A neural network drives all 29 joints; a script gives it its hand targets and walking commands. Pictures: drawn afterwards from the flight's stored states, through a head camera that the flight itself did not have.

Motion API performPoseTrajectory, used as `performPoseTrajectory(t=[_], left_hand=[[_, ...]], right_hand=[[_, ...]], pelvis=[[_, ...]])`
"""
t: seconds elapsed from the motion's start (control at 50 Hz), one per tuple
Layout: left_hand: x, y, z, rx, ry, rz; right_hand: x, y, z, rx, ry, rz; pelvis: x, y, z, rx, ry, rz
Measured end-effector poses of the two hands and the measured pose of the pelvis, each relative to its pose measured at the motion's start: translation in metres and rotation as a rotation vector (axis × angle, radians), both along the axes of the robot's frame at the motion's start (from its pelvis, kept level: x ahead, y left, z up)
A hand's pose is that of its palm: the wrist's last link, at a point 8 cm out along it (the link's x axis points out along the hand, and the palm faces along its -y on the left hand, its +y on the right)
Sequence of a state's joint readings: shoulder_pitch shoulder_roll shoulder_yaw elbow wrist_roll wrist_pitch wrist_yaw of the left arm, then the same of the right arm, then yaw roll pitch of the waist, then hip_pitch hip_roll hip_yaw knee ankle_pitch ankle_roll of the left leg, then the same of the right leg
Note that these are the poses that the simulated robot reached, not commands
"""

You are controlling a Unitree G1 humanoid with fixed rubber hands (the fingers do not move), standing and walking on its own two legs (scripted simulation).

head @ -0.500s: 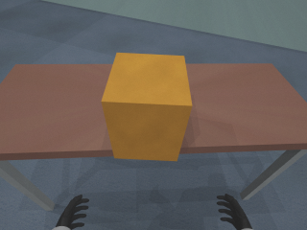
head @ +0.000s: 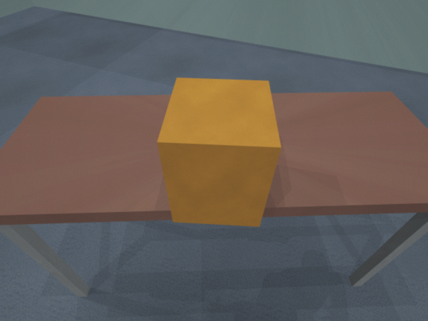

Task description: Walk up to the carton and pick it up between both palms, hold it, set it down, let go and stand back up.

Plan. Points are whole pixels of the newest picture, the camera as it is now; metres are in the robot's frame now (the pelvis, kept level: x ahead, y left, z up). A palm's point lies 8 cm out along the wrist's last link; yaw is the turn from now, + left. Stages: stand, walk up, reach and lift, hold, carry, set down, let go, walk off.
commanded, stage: stand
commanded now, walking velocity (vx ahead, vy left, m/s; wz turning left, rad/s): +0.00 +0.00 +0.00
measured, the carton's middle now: (219, 153) +0.44 +0.00 +0.07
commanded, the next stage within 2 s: none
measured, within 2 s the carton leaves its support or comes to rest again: neither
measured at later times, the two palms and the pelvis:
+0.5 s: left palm out of the picture -0.05 +0.23 -0.13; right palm out of the picture -0.05 -0.21 -0.14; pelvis -0.01 +0.01 +0.00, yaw +0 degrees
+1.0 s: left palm out of the picture -0.09 +0.21 -0.14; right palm out of the picture -0.08 -0.20 -0.15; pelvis -0.03 +0.01 +0.00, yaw +0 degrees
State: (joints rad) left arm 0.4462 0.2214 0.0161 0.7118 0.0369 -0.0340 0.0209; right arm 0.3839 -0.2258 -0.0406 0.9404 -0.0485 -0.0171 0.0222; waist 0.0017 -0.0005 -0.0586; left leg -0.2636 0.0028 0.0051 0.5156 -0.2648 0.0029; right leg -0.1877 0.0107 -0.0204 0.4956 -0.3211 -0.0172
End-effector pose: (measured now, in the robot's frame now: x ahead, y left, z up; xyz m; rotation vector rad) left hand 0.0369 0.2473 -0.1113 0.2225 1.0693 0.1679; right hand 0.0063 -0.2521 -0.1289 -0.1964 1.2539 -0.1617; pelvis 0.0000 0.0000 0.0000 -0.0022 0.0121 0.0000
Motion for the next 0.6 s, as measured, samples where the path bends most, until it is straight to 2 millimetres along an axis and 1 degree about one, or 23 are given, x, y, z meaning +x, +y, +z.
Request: performPoseTrajectory(t=[0.12,0.24,0.42,0.6], left_hand=[[-0.017,0.001,-0.006,-0.008,0.055,0.025],[-0.04,-0.001,-0.012,-0.021,0.125,0.048],[-0.075,-0.011,-0.02,-0.053,0.23,0.07],[-0.098,-0.021,-0.025,-0.081,0.302,0.078]], right_hand=[[-0.009,0.01,-0.003,0.01,0.022,-0.02],[-0.02,0.02,-0.006,0.027,0.056,-0.036],[-0.043,0.034,-0.01,0.048,0.119,-0.059],[-0.063,0.044,-0.012,0.065,0.167,-0.074]], pelvis=[[-0.001,0.003,0.001,0.0,-0.01,0.0],[-0.004,0.006,0.002,-0.001,-0.02,-0.001],[-0.011,0.009,0.003,-0.001,-0.032,-0.002],[-0.018,0.01,0.003,-0.001,-0.039,-0.003]])
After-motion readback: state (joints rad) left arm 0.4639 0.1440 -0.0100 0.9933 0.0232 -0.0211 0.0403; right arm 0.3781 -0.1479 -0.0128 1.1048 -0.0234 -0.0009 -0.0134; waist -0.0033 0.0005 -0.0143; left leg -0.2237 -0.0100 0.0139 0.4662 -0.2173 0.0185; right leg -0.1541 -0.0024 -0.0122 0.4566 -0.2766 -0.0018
